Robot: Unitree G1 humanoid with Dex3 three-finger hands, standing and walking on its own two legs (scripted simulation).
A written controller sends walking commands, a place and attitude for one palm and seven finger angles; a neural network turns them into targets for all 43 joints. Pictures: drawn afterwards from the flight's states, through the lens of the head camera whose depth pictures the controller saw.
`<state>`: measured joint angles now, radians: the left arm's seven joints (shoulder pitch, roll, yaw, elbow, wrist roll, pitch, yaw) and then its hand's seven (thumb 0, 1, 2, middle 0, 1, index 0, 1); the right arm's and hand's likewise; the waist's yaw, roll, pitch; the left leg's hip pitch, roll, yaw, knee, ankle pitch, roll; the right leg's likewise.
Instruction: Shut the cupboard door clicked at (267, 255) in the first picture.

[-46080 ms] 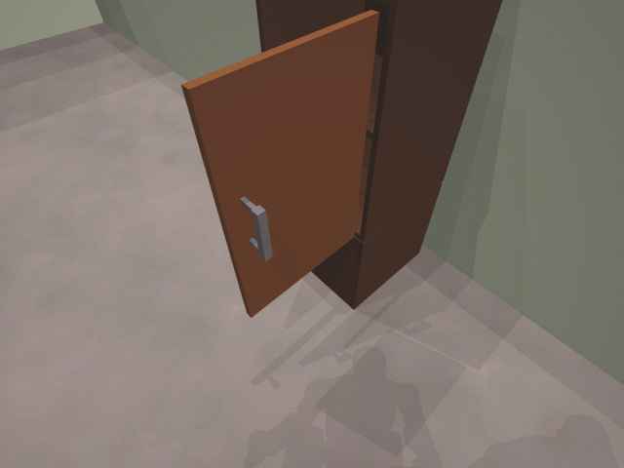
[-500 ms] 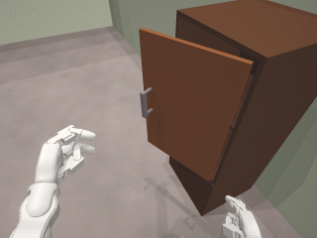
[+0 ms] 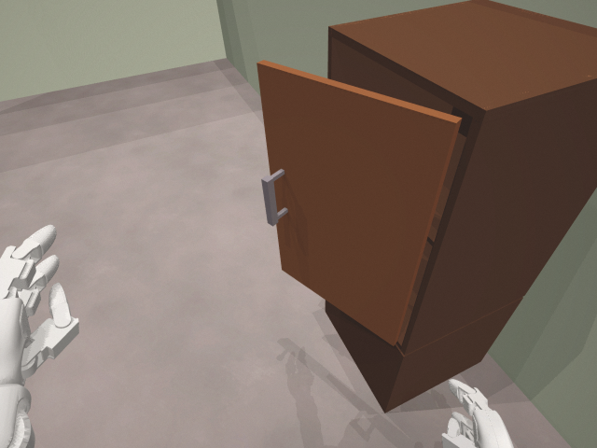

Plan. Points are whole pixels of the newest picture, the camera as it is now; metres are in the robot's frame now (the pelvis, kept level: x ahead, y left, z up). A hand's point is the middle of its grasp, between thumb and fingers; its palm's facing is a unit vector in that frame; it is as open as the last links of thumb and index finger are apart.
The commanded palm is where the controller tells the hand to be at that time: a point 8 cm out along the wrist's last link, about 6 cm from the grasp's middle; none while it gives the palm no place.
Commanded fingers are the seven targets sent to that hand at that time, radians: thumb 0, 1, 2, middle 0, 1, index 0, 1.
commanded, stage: draw the hand back to the body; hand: left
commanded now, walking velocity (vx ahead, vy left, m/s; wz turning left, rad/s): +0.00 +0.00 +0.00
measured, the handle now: (276, 197) +0.63 +0.14 -0.04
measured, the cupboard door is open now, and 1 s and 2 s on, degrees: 25 25 25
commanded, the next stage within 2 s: step back with the hand held close in 0.14 s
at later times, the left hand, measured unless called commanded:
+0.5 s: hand (101, 318) +0.20 +0.24 +0.15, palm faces +0.39 -0.80 -0.46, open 7.4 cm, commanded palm +0.15 +0.28 +0.17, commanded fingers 0.00 0.90 0.90 -0.20 -0.30 -0.20 -0.30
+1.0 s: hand (4, 372) +0.13 +0.30 +0.16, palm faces +0.44 -0.78 -0.45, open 7.4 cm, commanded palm +0.07 +0.33 +0.17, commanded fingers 0.00 0.90 0.90 -0.20 -0.30 -0.20 -0.30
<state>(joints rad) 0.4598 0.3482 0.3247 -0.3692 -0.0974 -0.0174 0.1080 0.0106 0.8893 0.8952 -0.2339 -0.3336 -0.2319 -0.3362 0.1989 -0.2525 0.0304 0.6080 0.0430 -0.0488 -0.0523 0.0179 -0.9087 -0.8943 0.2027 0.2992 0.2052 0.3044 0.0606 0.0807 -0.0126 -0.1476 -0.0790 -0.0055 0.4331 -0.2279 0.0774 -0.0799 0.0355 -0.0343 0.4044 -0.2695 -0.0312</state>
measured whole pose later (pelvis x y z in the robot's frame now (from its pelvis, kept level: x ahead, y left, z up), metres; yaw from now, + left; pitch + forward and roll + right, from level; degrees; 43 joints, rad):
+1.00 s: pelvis -0.07 +0.03 -0.02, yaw +0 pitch +1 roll -3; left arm 0.51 0.43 0.43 -0.47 -0.04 -0.18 0.13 0.01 0.88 0.89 -0.21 -0.30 -0.21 -0.30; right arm 0.22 -0.25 0.01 0.55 0.01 0.02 -0.09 0.02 -0.91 -0.89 0.20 0.30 0.21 0.30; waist 0.00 0.02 -0.04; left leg -0.42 -0.07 0.01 0.60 -0.20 0.12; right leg -0.30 0.06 0.03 0.60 -0.29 0.01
